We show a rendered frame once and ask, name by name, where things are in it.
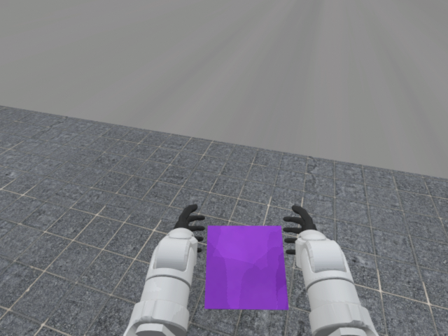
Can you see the robot right forearm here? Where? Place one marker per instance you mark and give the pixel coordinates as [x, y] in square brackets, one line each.
[335, 307]

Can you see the left robot hand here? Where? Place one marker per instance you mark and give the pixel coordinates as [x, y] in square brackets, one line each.
[185, 218]

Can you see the right robot hand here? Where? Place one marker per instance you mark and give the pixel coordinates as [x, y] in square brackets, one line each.
[305, 221]

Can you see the robot left forearm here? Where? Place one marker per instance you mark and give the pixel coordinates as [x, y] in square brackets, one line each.
[162, 310]

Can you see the carton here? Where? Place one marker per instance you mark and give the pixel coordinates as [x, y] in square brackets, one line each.
[245, 268]

